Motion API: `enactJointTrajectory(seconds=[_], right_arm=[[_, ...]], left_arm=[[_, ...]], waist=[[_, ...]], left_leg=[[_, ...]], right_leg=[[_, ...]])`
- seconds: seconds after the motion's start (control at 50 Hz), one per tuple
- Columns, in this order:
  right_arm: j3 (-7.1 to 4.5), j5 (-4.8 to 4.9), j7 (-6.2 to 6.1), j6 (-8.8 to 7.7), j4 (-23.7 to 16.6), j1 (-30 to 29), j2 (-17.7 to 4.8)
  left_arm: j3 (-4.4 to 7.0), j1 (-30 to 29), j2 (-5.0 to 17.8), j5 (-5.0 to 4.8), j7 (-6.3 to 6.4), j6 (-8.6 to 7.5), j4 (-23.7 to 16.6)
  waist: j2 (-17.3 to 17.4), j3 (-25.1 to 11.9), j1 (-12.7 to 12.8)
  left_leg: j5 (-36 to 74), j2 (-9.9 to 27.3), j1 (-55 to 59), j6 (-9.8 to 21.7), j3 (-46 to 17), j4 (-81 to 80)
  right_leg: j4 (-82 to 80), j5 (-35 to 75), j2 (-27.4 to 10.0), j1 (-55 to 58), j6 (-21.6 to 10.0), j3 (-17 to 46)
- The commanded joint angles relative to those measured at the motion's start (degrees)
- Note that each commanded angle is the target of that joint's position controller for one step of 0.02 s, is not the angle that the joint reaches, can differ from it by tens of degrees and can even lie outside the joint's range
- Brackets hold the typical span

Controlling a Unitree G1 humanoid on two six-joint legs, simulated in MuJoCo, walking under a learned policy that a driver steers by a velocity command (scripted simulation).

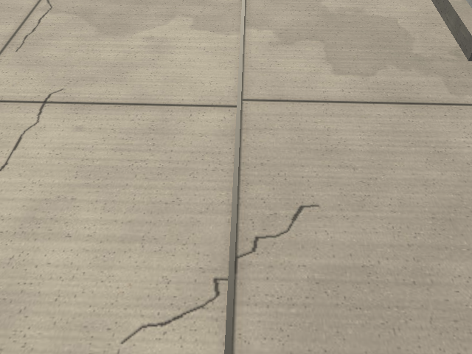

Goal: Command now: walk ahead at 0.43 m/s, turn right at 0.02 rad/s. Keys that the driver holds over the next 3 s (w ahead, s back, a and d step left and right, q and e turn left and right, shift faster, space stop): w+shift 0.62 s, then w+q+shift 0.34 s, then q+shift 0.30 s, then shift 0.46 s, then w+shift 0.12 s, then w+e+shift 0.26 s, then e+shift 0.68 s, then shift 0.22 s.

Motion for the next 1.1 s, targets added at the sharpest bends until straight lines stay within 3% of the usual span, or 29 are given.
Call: enactJointTrajectory(seconds=[0.02,0.1,0.12,0.14,0.16,0.18,0.2,0.22,0.24,0.26,0.3,0.32,0.42,0.54,0.6,0.62,0.64,0.66,0.68,0.7,0.72,0.78,0.84,0.9,0.96,1.02,1.06,1.08,1.1], right_arm=[[-1.11,0.85,1.20,-4.27,-7.8,-9.9,-5.4],[-0.35,-0.36,2.66,-5.18,-5.7,-6.1,-4.0],[-0.71,-4.65,3.76,-2.37,-4.9,-1.7,-3.8],[-1.50,-4.89,3.51,-1.30,-2.7,4.2,-5.3],[-2.42,-4.42,2.79,-1.40,0.1,14.2,-7.3],[-3.51,-5.57,1.89,-2.01,1.7,25.7,-13.4],[-3.10,-5.54,1.81,-2.42,0.5,22.5,-15.5],[-2.91,-4.98,1.79,-2.07,-1.6,12.9,-13.8],[-2.35,-4.14,2.01,-2.36,-3.0,8.1,-11.1],[-1.82,-3.73,2.24,-2.70,-3.1,6.4,-9.5],[-0.84,-3.67,1.96,-3.49,-2.3,6.6,-7.0],[-0.66,-3.44,1.96,-3.91,-1.2,8.2,-6.4],[-0.35,-2.43,2.06,-4.63,1.9,14.6,-5.4],[0.22,-2.66,0.84,-4.63,5.7,19.2,-5.1],[-0.05,-3.41,0.55,-4.32,7.1,18.9,-8.7],[0.06,-3.65,0.62,-3.98,6.9,18.2,-8.7],[0.70,-1.76,1.04,-4.33,5.7,18.9,-7.2],[1.40,-0.69,1.84,-4.94,3.4,17.5,-4.5],[0.33,-1.48,2.17,-5.43,2.0,11.7,-5.9],[0.28,-1.77,1.84,-5.14,-0.6,3.3,-5.3],[0.39,-2.20,2.05,-4.61,-1.0,2.4,-4.7],[0.25,-2.84,3.16,-1.09,-0.6,6.4,-1.0],[-0.13,-3.05,4.85,1.87,-3.8,0.8,-1.0],[-0.54,-2.73,5.90,2.32,-5.7,-2.3,-2.5],[-0.63,-2.60,6.17,2.12,-6.2,-6.0,-3.1],[-0.67,-4.05,5.48,1.07,-6.6,-9.7,-3.3],[-1.39,-4.43,3.92,0.97,-4.5,-2.0,-4.6],[-2.18,-4.20,2.91,1.01,-2.1,7.0,-5.6],[-6.12,1.48,2.56,1.28,-2.0,15.4,-13.6]], left_arm=[[3.06,1.0,10.5,-0.50,0.25,-2.87,-2.7],[3.58,-2.3,12.2,-1.30,-0.76,-2.63,-3.8],[4.48,-2.0,13.7,3.09,-1.54,-2.22,-1.8],[4.40,-1.8,12.4,3.37,-1.72,-2.14,-1.6],[3.67,-3.1,10.2,3.73,-1.74,-2.41,-1.7],[2.03,-8.0,4.4,4.24,-1.62,-2.91,-4.1],[1.38,-8.0,1.8,2.45,-1.56,-3.58,-7.4],[1.68,-7.5,4.4,2.22,-1.75,-3.42,-7.5],[2.15,-7.6,7.1,2.82,-2.46,-3.25,-6.5],[2.31,-5.7,7.7,3.35,-3.17,-3.03,-5.1],[2.10,-4.9,7.3,4.17,-4.33,-1.85,-3.8],[1.88,-6.2,6.6,3.86,-4.58,-1.32,-4.3],[1.07,-18.0,6.0,3.02,-4.53,-0.66,-7.7],[-0.81,-28.1,3.9,2.70,-4.43,-0.76,-11.5],[-0.24,-21.0,5.5,2.70,-3.06,-0.63,-10.4],[0.92,-5.5,7.9,2.61,-1.89,-1.17,-5.8],[2.84,4.7,11.6,3.45,-1.18,-1.65,-3.3],[5.22,14.0,17.1,4.31,-1.10,-1.83,-2.0],[4.38,13.2,14.3,3.18,-1.39,-2.35,-0.2],[4.14,7.3,13.3,3.46,-0.95,-3.01,0.7],[3.82,2.9,11.1,3.51,-0.57,-3.52,1.3],[1.89,-3.7,3.5,2.85,-0.64,-4.04,3.2],[2.93,-6.8,6.2,2.05,-0.73,-5.67,4.1],[3.39,-7.3,7.7,2.30,-0.28,-6.77,4.4],[3.91,-5.4,10.2,2.43,0.19,-7.29,4.7],[4.12,-0.8,10.9,2.24,0.13,-5.78,5.5],[4.95,-0.1,14.0,0.84,-0.09,-3.97,4.6],[5.40,-1.1,15.2,0.47,-0.33,-2.69,3.9],[5.77,-6.3,18.2,-3.45,-0.87,-1.28,0.2]], waist=[[-7.6,10.6,2.2],[-8.2,3.6,0.1],[-7.1,2.3,-2.7],[-4.0,2.4,-5.0],[1.5,0.3,-10.1],[16.8,-2.8,-16.1],[20.8,-0.4,-11.5],[9.5,4.8,-5.8],[3.3,5.1,-3.5],[2.0,4.3,-1.5],[5.3,4.4,-0.8],[5.7,5.8,-0.8],[2.8,9.6,-2.9],[3.0,11.6,-4.5],[7.7,3.3,1.0],[7.9,-6.0,7.4],[1.4,-14.4,11.1],[-8.6,-25.7,13.6],[-6.8,-26.3,11.6],[-1.2,-12.9,9.1],[3.5,-6.8,5.8],[-2.6,0.5,-2.5],[-5.6,6.0,-5.4],[-3.4,7.1,-6.8],[-0.7,9.4,-5.7],[1.7,12.7,-3.0],[0.0,6.9,-5.3],[-1.4,2.2,-8.7],[-4.1,-2.8,-13.1]], left_leg=[[0.2,6.5,-25.9,3.2,-4.4,6.5],[8.7,2.0,-0.6,1.0,3.5,-9.1],[9.4,-1.6,9.3,0.6,8.6,-13.9],[9.9,-3.7,19.4,0.0,10.9,-13.7],[5.8,-2.3,31.1,0.4,7.7,-14.3],[-15.5,12.6,35.6,2.5,-13.1,-24.4],[-33.7,21.5,30.5,6.8,-44.9,-39.7],[-34.1,24.1,25.6,9.0,-44.4,-39.3],[-26.3,21.8,21.7,8.5,-36.9,-36.9],[-20.0,17.9,18.2,7.7,-29.1,-37.0],[-12.5,13.4,14.2,7.3,-21.0,-39.9],[-9.5,12.5,13.9,7.8,-18.8,-41.2],[7.5,9.9,17.1,9.2,-8.8,-44.8],[32.5,12.2,28.0,9.9,-3.1,-46.6],[80.9,14.0,28.1,8.8,1.9,-31.6],[92.0,13.0,19.5,7.7,4.6,-13.0],[78.5,9.9,-0.3,5.2,3.6,7.5],[29.8,1.2,-12.2,4.4,1.7,32.8],[3.6,-1.2,-16.9,6.3,-5.8,37.5],[8.1,2.3,-21.9,6.7,-5.5,34.9],[10.7,5.1,-21.6,7.1,-5.5,30.8],[10.0,7.4,-12.9,5.0,-5.4,23.4],[21.0,7.2,-14.7,3.0,-2.3,17.1],[33.8,7.4,-13.7,4.0,1.4,8.7],[40.2,8.1,-11.4,6.2,4.7,-0.7],[39.4,5.0,-12.6,7.3,10.6,-11.1],[33.6,-0.9,-6.6,7.6,14.1,-13.0],[29.2,-3.1,1.1,8.5,13.9,-12.6],[31.6,-2.8,14.0,9.3,10.4,-13.0]], right_leg=[[-22.4,-19.6,-21.6,6.8,-12.5,29.3],[-20.0,-6.1,-12.3,-3.1,-8.2,11.0],[-17.7,-10.6,-9.4,-8.1,-7.9,6.9],[-12.9,-11.3,-8.1,-15.1,-7.6,5.7],[0.1,-5.9,-5.2,-22.7,-6.9,2.8],[26.9,-7.0,0.7,-31.4,-4.6,-3.1],[39.5,-10.1,6.4,-42.9,-4.8,4.4],[44.3,-1.7,-0.2,-47.0,-5.5,6.6],[42.4,4.4,-4.1,-44.5,-5.0,3.8],[38.8,6.8,-6.4,-39.6,-3.6,2.2],[37.5,10.4,-7.5,-35.6,-1.3,-0.6],[37.1,12.5,-7.6,-36.9,-0.7,-1.4],[24.4,19.9,-6.8,-41.2,1.2,-5.5],[10.9,18.5,-4.7,-38.5,-2.7,-10.5],[11.4,6.9,3.3,-18.7,-6.5,-15.4],[15.8,2.3,6.0,1.4,-9.1,-16.0],[13.8,-7.9,-2.6,23.2,-13.4,-0.2],[1.2,-33.7,-20.1,34.7,-17.6,27.9],[-8.6,-30.7,-23.1,33.1,-14.4,39.0],[-12.1,-17.1,-22.5,23.1,-10.7,31.7],[-13.4,-9.6,-21.2,15.2,-8.8,24.8],[-19.1,-6.0,-16.9,-3.5,-4.4,6.2],[-25.9,-3.2,-14.9,-9.1,-3.0,-6.2],[-28.0,-1.2,-13.6,-8.4,-2.3,-14.8],[-29.8,0.8,-14.5,-2.4,-1.6,-20.9],[-21.5,33.0,-15.2,11.5,-1.1,-25.3],[-6.5,59.5,-16.3,19.3,0.1,-25.2],[6.0,65.5,-16.9,19.1,0.3,-24.1],[19.7,65.0,-14.0,13.1,2.8,-21.2]])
